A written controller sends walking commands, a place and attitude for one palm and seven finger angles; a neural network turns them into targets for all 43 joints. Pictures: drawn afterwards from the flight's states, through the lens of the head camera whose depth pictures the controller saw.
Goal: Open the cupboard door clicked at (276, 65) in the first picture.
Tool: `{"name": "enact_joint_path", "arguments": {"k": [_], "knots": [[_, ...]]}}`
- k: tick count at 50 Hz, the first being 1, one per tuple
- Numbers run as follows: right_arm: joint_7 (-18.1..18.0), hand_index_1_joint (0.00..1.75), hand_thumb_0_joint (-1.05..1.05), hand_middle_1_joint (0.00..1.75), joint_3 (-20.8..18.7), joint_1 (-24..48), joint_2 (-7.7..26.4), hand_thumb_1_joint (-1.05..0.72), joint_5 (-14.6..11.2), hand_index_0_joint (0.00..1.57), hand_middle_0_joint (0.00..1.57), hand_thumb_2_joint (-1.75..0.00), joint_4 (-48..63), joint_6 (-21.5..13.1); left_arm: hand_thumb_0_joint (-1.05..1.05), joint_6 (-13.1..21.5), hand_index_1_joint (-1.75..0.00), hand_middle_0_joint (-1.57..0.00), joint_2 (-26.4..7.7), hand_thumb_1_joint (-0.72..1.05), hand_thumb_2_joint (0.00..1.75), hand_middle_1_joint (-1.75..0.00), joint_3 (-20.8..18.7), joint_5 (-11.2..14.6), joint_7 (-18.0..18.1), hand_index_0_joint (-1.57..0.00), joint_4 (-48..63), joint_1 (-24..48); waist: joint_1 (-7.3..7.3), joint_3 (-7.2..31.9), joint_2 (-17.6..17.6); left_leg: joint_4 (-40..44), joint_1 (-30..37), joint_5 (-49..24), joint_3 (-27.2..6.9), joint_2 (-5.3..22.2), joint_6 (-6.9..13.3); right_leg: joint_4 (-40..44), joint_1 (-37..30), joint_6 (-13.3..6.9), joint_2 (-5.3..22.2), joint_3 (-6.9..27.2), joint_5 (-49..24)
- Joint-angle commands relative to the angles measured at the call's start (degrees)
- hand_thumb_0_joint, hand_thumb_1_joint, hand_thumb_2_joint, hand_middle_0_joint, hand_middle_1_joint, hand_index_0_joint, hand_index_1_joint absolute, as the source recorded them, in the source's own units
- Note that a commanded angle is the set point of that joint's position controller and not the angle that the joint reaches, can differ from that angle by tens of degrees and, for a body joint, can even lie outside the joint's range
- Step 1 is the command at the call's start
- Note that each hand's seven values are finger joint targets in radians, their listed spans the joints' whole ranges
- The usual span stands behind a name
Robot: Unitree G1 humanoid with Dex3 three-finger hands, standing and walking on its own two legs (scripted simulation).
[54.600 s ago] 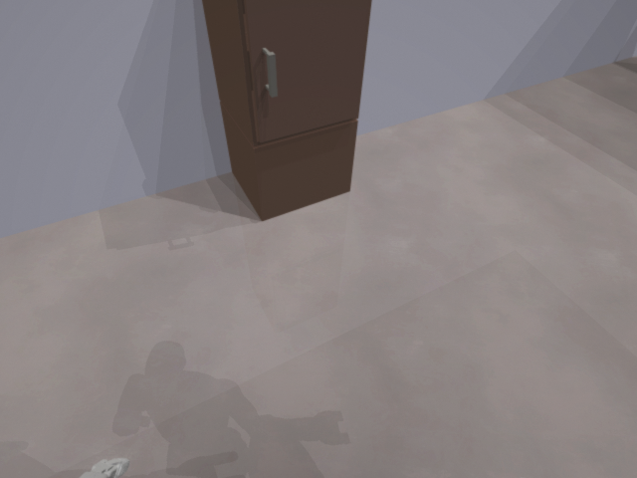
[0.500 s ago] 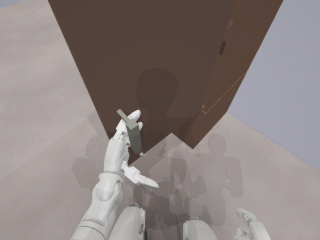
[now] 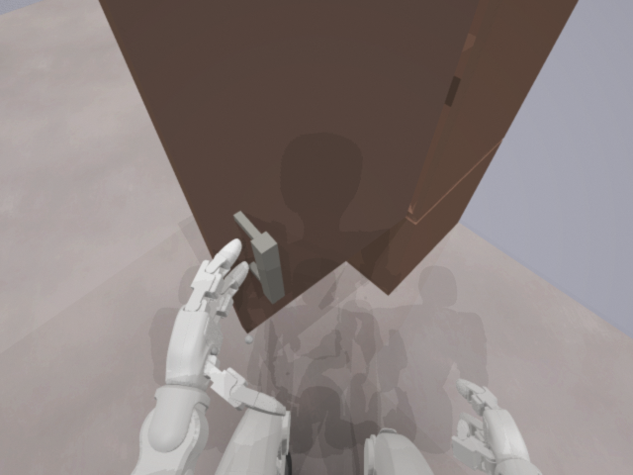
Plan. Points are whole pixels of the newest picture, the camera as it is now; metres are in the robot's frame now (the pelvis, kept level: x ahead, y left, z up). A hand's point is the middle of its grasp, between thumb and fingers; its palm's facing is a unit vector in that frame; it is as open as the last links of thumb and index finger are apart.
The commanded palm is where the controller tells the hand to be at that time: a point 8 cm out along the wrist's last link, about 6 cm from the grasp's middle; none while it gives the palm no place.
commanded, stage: slide the hand sideways off the handle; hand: left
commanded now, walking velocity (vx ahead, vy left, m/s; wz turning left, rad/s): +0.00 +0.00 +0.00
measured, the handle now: (259, 259) +0.37 +0.10 +0.04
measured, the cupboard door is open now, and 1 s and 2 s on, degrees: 84 84 84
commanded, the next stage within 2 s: draw the hand back to the body in 0.40 s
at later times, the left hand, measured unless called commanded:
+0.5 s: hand (212, 370) +0.23 +0.14 +0.03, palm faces -0.02 -1.00 -0.02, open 16.3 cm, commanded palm +0.21 +0.19 +0.04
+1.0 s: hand (141, 348) +0.22 +0.17 +0.14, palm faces -0.01 -1.00 -0.08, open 16.2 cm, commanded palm +0.19 +0.23 +0.15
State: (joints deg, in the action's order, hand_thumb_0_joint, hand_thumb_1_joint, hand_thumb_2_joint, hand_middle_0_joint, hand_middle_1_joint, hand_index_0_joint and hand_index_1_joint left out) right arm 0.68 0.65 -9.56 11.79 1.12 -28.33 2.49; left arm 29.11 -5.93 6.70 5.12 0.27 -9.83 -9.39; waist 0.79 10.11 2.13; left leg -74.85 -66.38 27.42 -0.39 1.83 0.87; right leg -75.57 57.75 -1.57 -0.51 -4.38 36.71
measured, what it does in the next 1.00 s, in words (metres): rises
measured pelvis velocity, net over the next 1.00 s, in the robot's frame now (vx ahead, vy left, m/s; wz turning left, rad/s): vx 0.02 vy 0.00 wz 0.02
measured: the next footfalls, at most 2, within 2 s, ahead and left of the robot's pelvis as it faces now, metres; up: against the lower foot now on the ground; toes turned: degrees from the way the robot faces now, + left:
none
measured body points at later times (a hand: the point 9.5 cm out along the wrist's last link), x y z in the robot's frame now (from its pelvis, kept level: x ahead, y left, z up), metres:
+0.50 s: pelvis +0.01 -0.01 -0.01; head +0.09 -0.01 +0.43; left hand +0.23 +0.19 +0.03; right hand +0.20 -0.25 -0.10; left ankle +0.08 +0.11 -0.61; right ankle +0.00 -0.11 -0.61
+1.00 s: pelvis +0.02 +0.00 +0.05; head +0.05 +0.00 +0.50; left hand +0.21 +0.23 +0.15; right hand +0.20 -0.23 -0.02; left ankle +0.08 +0.11 -0.61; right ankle +0.00 -0.11 -0.61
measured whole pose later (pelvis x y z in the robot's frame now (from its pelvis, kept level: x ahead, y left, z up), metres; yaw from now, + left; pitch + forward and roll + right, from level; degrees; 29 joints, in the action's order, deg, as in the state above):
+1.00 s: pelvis +0.02 +0.00 +0.05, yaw +1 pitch +11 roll -3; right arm -4.5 1.3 -15.4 13.1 -1.8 -25.3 -3.0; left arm 18.4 -15.2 -5.8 15.1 -10.5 12.9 -29.5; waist -0.2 9.5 3.3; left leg -62.5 -48.8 25.2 -1.7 2.2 0.2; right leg -60.3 39.2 -1.8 -1.7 -5.3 32.6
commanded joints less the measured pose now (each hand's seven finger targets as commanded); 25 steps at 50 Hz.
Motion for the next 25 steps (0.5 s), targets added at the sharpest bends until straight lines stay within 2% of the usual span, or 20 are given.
{"name": "enact_joint_path", "arguments": {"k": [1, 2, 4, 6, 10, 11, 14, 19, 20, 21, 25], "knots": [[-1.0, 0.30, 0.00, 0.30, -3.0, 1.1, 7.2, -0.90, -0.5, 0.20, 0.20, -0.90, 8.9, -3.0, 0.00, 2.8, -0.30, -0.15, -3.4, -0.50, 0.30, -0.30, -3.0, 0.7, -1.7, -0.15, 13.5, 1.1, -0.37, 16.7, -1.6, 9.4, 19.8, -6.7, -2.6, -1.5, 0.4, 12.5, -2.7, -0.6, -1.2, 2.2, -13.8], [-1.1, 0.30, 0.00, 0.30, -3.1, 1.1, 7.2, -0.90, -0.5, 0.20, 0.20, -0.90, 9.0, -3.0, 0.00, 2.7, -0.30, -0.15, -4.0, -0.50, 0.30, -0.30, -3.6, 1.1, -1.9, -0.15, 14.8, 0.9, -0.57, 17.2, -1.7, 9.1, 20.0, -7.2, -2.5, -1.5, 0.4, 12.6, -3.0, -0.4, -1.2, 2.4, -14.6], [-1.3, 0.30, 0.00, 0.30, -2.9, 1.0, 7.1, -0.90, -0.6, 0.20, 0.20, -0.90, 9.5, -3.1, 0.00, 2.4, -0.30, -0.15, -4.9, -0.50, 0.30, -0.30, -4.7, 1.8, -2.5, -0.15, 15.7, -0.9, -0.54, 15.6, -2.3, 9.0, 18.8, -6.8, -2.1, -1.6, 0.5, 13.2, -3.6, -0.3, -1.3, 2.7, -14.4], [-1.6, 0.30, 0.00, 0.30, -2.9, 1.0, 7.0, -0.90, -0.5, 0.20, 0.20, -0.90, 9.6, -3.5, 0.00, 2.6, -0.30, -0.15, -6.1, -0.50, 0.30, -0.30, -6.2, 2.4, -2.9, -0.15, 17.2, -2.1, -0.36, 16.5, -2.7, 8.1, 17.9, -8.0, -1.8, -1.7, 0.6, 13.0, -4.8, -0.2, -1.3, 3.3, -16.1], [-2.0, 0.30, 0.00, 0.30, -2.9, 0.7, 6.9, -0.90, -0.5, 0.20, 0.20, -0.90, 9.5, -4.6, 0.00, 3.7, -0.30, -0.15, -6.0, -0.50, 0.30, -0.30, -6.1, 3.9, -4.6, -0.15, 19.9, -4.7, -1.25, 15.8, -1.5, 7.0, 17.0, -8.8, -1.9, -1.6, 0.8, 12.7, -4.5, -0.1, -1.4, 3.5, -17.5], [-2.1, 0.30, 0.00, 0.30, -3.0, 0.7, 6.9, -0.90, -0.5, 0.20, 0.20, -0.90, 9.3, -4.8, 0.00, 3.9, -0.30, -0.15, -6.8, -0.50, 0.30, -0.30, -7.1, 4.1, -5.2, -0.15, 19.7, -6.5, -0.88, 15.6, -1.4, 6.7, 16.5, -8.9, -1.7, -1.7, 0.6, 12.6, -4.7, -0.1, -1.3, 3.7, -18.0], [-2.4, 0.30, 0.00, 0.30, -3.2, 0.9, 6.8, -0.90, -0.7, 0.20, 0.20, -0.90, 9.2, -5.5, 0.00, 4.3, -0.30, -0.15, -7.1, -0.50, 0.30, -0.30, -7.7, 5.2, -7.1, -0.15, 20.2, -9.9, -1.16, 15.1, -1.7, 5.9, 15.5, -8.3, -1.5, -1.6, 0.6, 12.7, -4.3, 0.3, -1.2, 4.4, -17.9], [-3.3, 0.30, 0.00, 0.30, -3.4, 0.8, 7.1, -0.90, -0.8, 0.20, 0.20, -0.90, 8.7, -6.4, 0.00, 3.8, -0.30, -0.15, -9.7, -0.50, 0.30, -0.30, -11.0, 6.8, -9.5, -0.15, 19.9, -9.3, -1.62, 13.9, -3.1, 3.9, 11.7, -6.3, -1.3, -1.4, 0.6, 13.3, -4.2, 0.8, -0.8, 6.3, -15.5], [-3.5, 0.30, 0.00, 0.30, -3.3, 0.7, 7.3, -0.90, -0.9, 0.20, 0.20, -0.90, 8.6, -6.6, 0.00, 3.7, -0.30, -0.15, -9.9, -0.50, 0.30, -0.30, -11.0, 6.9, -9.6, -0.15, 20.3, -8.2, -1.90, 13.5, -2.5, 3.7, 11.2, -6.0, -1.5, -1.4, 0.8, 13.2, -3.5, 0.5, -1.1, 6.2, -13.9], [-3.6, 0.30, 0.00, 0.30, -3.3, 1.2, 7.3, -0.90, -0.9, 0.20, 0.20, -0.90, 8.7, -7.1, 0.00, 4.1, -0.30, -0.15, -9.4, -0.50, 0.30, -0.30, -10.4, 7.2, -9.9, -0.15, 21.6, -6.8, -1.83, 14.0, -1.5, 3.4, 11.6, -5.8, -1.4, -1.4, 0.7, 13.0, -2.7, 0.6, -0.9, 6.3, -13.4], [-3.6, 0.30, 0.00, 0.30, -3.4, 0.5, 7.3, -0.90, -0.9, 0.20, 0.20, -0.90, 9.0, -8.2, 0.00, 3.8, -0.30, -0.15, -8.4, -0.50, 0.30, -0.30, -9.6, 8.1, -10.0, -0.15, 24.5, -9.3, -0.91, 16.9, 0.4, 4.4, 14.1, -7.2, -2.0, -1.4, 0.8, 11.6, -2.6, 0.0, -1.5, 4.6, -13.7]]}}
